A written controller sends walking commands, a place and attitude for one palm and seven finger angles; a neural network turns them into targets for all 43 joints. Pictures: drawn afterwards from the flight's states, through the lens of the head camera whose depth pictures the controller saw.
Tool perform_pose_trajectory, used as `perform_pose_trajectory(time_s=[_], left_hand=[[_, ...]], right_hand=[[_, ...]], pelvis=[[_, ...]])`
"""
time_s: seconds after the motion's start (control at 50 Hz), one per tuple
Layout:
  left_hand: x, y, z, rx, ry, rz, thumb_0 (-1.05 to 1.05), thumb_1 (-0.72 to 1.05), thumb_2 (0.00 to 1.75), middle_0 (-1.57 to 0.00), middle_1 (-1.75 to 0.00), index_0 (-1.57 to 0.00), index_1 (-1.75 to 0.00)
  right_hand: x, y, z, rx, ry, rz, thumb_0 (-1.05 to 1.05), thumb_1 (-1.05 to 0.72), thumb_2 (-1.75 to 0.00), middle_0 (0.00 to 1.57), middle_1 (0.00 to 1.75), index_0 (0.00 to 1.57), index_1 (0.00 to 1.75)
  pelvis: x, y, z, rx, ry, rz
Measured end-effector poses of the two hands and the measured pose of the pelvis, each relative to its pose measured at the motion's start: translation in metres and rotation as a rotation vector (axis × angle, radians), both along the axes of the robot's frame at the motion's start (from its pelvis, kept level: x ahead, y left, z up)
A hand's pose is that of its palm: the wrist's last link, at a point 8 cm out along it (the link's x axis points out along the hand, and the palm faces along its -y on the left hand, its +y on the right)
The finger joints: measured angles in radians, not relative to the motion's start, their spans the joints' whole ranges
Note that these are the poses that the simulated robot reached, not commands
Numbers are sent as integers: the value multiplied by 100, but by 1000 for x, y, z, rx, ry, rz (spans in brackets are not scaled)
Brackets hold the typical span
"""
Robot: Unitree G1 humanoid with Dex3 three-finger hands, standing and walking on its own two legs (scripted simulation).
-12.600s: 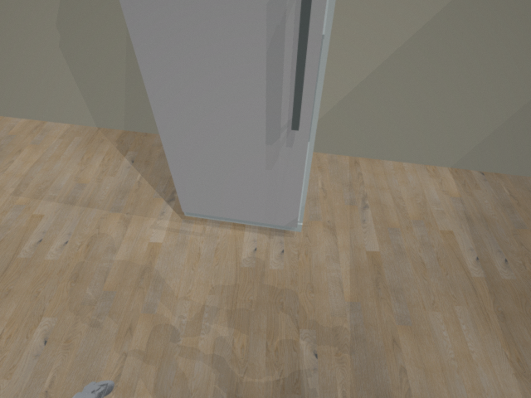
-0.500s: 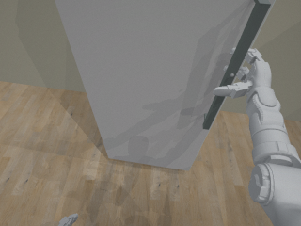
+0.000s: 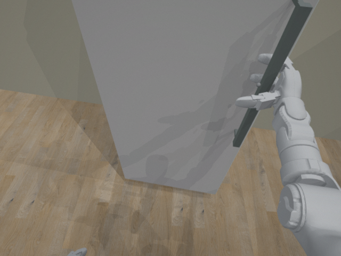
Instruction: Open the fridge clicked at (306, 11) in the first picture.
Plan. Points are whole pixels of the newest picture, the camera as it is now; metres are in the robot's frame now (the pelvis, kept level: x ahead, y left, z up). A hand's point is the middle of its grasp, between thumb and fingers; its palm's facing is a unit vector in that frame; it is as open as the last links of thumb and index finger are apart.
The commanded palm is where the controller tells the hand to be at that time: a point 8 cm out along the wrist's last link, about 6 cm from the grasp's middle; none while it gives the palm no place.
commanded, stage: slide the fingers in behind the handle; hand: right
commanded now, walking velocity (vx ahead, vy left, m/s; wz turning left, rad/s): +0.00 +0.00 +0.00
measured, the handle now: (258, 90) +0.53 -0.16 +0.12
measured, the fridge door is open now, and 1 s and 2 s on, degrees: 0 0 3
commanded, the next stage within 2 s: grip the handle and tug to test in 0.42 s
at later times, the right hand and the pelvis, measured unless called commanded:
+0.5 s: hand (259, 85) +0.47 -0.13 +0.18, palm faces +0.05 +1.00 +0.00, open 14.0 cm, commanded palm +0.45 -0.18 +0.18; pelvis +0.00 +0.00 +0.00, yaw +0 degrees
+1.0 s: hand (258, 83) +0.48 -0.13 +0.17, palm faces +0.05 +1.00 +0.00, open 8.8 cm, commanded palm +0.45 -0.18 +0.18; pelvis +0.00 -0.01 +0.00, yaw +0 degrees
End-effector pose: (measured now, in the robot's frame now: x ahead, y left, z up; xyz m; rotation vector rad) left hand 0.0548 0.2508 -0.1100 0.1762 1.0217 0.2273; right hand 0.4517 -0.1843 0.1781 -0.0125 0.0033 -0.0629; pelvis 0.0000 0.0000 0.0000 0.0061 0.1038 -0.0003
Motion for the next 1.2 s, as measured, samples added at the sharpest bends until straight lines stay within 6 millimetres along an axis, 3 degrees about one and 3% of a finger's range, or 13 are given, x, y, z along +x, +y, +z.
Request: perform_pose_trajectory(time_s=[0.64,0.82,1.2], left_hand=[[-1,-6,1,6,-12,-8,1,91,89,-20,-30,-20,-30],[-3,-6,1,11,-4,-9,1,91,89,-20,-30,-20,-30],[-15,-1,0,16,39,23,1,91,89,-20,-30,-20,-30]], right_hand=[[-2,-2,0,7,-12,9,-1,45,-32,30,120,30,121],[2,-4,-3,8,7,6,-1,17,-44,33,125,33,125],[11,-4,-6,10,-3,10,1,-68,-81,42,137,42,137]], pelvis=[[-3,-5,0,0,-1,1],[-4,-6,-1,0,5,-1],[2,-5,-1,2,21,9]])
